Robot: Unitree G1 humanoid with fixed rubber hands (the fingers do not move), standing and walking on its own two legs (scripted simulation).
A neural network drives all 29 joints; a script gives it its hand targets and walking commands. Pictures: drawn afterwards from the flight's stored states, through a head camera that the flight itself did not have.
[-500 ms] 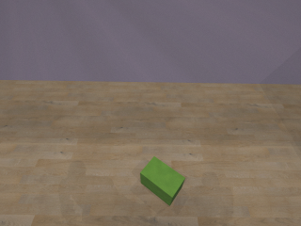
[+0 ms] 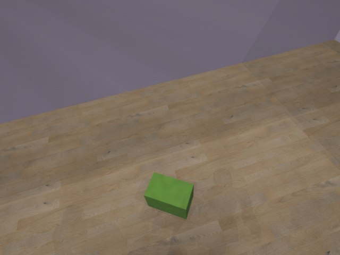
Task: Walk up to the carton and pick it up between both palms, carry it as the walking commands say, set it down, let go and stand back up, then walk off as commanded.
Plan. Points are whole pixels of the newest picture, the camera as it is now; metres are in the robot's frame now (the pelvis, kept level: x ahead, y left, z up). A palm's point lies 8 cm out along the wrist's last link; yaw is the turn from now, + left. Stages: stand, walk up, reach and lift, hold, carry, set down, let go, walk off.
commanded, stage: walk up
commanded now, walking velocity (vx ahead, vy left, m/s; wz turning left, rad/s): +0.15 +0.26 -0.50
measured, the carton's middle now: (170, 195) +0.52 +0.06 -0.69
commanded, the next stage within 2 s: none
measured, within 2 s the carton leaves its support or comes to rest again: neither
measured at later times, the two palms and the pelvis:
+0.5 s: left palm out of the picture +0.12 +0.42 -0.12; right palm (235, 219) +0.22 -0.14 -0.11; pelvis +0.09 +0.13 -0.01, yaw -13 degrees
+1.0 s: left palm (65, 179) +0.37 +0.35 -0.10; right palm out of the picture +0.02 -0.04 -0.13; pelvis +0.12 +0.20 +0.00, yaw -21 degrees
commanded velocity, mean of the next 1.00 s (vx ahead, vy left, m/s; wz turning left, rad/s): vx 0.05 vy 0.20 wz -0.35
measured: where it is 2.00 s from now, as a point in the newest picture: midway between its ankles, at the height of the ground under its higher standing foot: outside the picture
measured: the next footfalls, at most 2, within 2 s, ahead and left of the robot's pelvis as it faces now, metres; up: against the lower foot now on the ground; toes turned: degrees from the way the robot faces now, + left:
right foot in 0.04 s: +0.04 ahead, -0.08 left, +0.00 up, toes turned -6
left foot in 0.50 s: +0.20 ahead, +0.27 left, +0.00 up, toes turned -12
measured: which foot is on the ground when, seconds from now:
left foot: down 0.00-0.02, up 0.04-0.48, down 0.50-1.00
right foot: up 0.00-0.02, down 0.04-0.48, up 0.50-1.00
